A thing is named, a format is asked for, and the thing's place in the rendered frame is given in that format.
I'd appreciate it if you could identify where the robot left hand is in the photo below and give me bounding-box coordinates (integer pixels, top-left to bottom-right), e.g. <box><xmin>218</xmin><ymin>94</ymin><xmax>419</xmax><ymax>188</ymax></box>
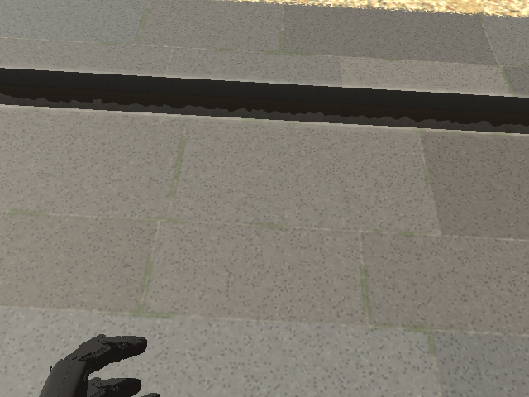
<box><xmin>39</xmin><ymin>334</ymin><xmax>160</xmax><ymax>397</ymax></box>

